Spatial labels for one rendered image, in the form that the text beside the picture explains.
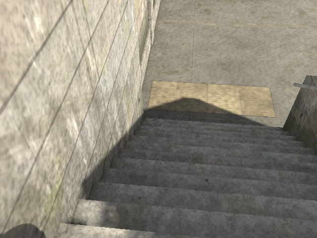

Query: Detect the stairs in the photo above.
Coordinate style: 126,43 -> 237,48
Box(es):
55,118 -> 317,238

